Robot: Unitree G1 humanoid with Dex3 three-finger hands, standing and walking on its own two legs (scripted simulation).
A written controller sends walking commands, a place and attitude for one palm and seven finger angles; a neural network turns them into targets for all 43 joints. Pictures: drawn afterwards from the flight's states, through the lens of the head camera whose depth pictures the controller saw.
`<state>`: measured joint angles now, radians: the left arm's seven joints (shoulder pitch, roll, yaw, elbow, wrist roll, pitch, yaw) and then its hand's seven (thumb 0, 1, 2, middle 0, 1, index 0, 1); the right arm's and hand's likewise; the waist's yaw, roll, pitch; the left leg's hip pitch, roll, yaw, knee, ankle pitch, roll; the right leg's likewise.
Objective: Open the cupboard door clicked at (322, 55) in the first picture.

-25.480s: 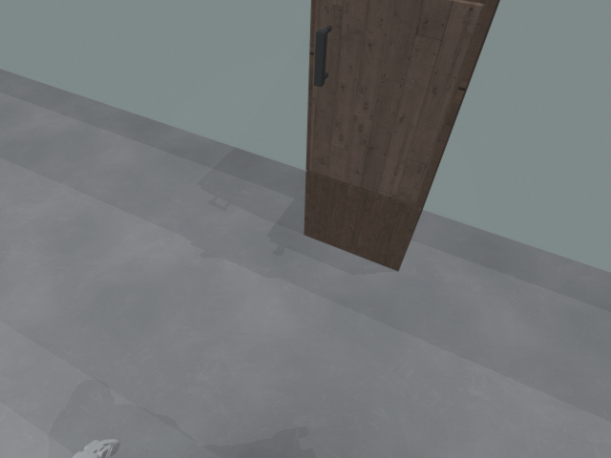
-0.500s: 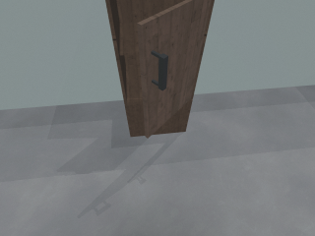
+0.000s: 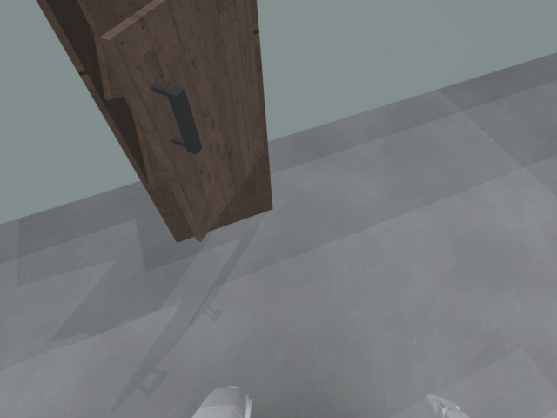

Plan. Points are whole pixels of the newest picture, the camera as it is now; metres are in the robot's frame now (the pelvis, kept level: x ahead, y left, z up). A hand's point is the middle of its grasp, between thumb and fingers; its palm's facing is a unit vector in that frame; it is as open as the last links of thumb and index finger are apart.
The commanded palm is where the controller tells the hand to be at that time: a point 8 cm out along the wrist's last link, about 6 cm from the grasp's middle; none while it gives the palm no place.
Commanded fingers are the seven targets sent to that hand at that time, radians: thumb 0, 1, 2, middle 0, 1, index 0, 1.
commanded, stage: walk to a spot facing it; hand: left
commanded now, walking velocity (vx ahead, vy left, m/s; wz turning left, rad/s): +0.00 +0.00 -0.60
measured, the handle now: (177, 119) +0.59 +0.24 +0.05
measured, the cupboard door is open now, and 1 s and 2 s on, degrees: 41 41 41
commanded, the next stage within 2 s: none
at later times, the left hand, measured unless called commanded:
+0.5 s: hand (171, 372) +0.19 +0.21 -0.17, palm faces -0.29 -0.93 -0.23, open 7.4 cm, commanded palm none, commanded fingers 0.00 0.90 0.90 -0.20 -0.30 -0.20 -0.30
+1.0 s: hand (227, 336) +0.26 +0.13 -0.18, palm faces -0.58 -0.80 -0.15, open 7.4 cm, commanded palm none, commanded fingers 0.00 0.90 0.90 -0.20 -0.30 -0.20 -0.30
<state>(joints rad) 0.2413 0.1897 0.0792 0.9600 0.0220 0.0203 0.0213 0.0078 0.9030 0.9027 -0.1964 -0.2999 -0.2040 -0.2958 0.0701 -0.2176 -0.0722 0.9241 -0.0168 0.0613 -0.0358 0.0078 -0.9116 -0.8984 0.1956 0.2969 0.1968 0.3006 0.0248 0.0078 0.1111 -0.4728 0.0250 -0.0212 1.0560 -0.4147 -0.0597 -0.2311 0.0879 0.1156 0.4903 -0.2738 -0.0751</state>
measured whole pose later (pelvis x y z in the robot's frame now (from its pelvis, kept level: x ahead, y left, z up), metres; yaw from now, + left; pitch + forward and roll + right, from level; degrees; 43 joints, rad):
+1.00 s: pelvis +0.09 +0.02 +0.00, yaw -36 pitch +1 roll -2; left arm 0.20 0.22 0.08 0.93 0.04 0.05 -0.04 0.01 0.90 0.90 -0.20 -0.30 -0.20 -0.30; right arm 0.31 -0.19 -0.02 0.90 -0.04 -0.03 -0.02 0.00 -0.91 -0.90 0.20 0.30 0.20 0.30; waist -0.02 -0.03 0.05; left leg -0.24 0.07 0.12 0.55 -0.34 0.02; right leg -0.47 0.02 0.02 1.04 -0.42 0.00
